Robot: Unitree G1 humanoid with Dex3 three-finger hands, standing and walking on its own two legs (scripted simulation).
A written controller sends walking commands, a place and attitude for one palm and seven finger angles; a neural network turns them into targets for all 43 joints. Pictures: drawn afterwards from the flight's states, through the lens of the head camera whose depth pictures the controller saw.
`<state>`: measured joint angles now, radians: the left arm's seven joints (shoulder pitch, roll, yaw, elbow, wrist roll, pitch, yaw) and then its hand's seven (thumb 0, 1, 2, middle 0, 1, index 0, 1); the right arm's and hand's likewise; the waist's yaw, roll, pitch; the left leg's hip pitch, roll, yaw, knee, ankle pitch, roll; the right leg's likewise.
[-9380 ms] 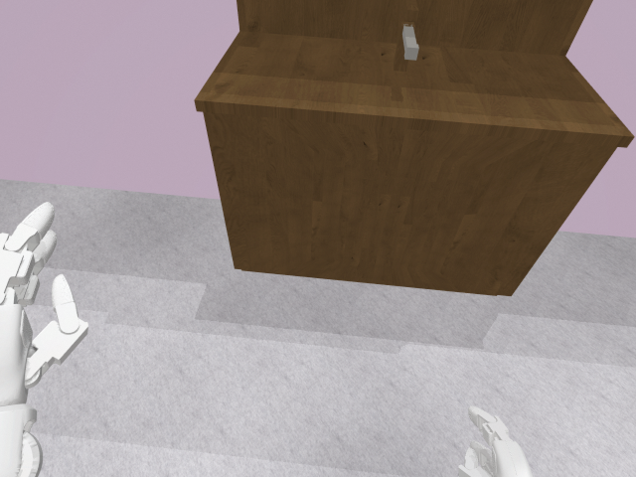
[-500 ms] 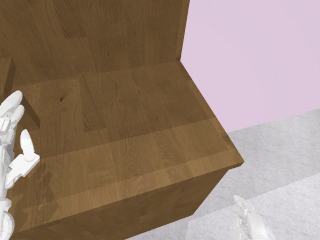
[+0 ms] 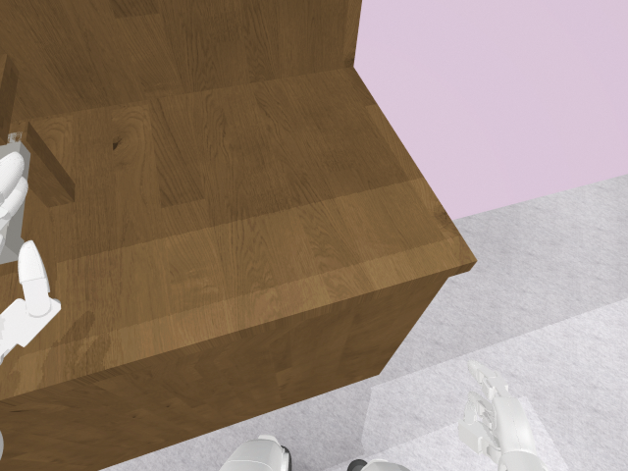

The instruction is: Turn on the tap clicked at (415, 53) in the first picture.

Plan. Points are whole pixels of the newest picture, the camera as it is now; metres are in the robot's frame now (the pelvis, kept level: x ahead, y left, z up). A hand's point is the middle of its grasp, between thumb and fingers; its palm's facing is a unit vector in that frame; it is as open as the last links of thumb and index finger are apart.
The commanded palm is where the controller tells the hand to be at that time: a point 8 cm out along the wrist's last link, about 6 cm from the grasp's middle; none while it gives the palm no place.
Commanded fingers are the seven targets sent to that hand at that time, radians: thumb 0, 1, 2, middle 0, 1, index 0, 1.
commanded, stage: shuffle to correct the standing spot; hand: left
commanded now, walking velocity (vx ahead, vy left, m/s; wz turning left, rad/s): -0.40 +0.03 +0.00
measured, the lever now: out of the picture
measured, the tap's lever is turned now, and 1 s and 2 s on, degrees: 0 0 0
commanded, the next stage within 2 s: come to a stop and stand still in 0.06 s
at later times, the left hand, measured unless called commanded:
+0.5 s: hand out of the picture +0.13 +0.25 +0.18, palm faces +0.30 -0.83 -0.47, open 7.4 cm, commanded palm +0.07 +0.29 +0.19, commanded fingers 0.00 0.90 0.90 -0.20 -0.30 -0.20 -0.30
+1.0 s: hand out of the picture +0.10 +0.26 +0.18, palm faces +0.38 -0.81 -0.44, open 7.4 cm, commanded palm +0.05 +0.29 +0.19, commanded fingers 0.00 0.90 0.90 -0.20 -0.30 -0.20 -0.30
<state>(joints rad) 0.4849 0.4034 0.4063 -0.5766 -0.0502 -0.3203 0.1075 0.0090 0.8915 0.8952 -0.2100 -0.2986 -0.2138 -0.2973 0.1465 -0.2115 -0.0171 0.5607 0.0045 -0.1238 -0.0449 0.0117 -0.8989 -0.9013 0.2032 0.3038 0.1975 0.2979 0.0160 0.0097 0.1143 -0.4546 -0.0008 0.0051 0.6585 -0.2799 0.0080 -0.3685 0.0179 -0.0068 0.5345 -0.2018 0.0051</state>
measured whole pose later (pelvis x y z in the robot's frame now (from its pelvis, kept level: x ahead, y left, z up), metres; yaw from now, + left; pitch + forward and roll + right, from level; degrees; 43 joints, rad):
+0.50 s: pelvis -0.10 +0.02 +0.00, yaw -1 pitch +0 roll -4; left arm 0.49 0.45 0.42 -0.58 -0.07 -0.18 0.10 0.01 0.89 0.90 -0.21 -0.30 -0.21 -0.30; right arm 0.20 -0.18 0.01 0.56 0.02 -0.07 0.00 0.01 -0.90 -0.90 0.20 0.30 0.20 0.30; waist -0.02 0.04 0.07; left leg -0.51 0.00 -0.03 0.72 -0.32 0.01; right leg -0.14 0.03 -0.07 0.43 -0.29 -0.01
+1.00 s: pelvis -0.12 +0.01 +0.00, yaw -2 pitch -1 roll +0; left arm 0.46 0.39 0.40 -0.46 -0.05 -0.20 0.10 0.01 0.89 0.90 -0.21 -0.30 -0.21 -0.30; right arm 0.26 -0.19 -0.01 0.64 0.03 -0.07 0.00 0.01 -0.90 -0.90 0.20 0.30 0.20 0.30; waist 0.01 0.02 0.04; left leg -0.39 -0.02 0.00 0.89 -0.42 0.03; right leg -0.29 0.03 -0.09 0.57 -0.26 -0.07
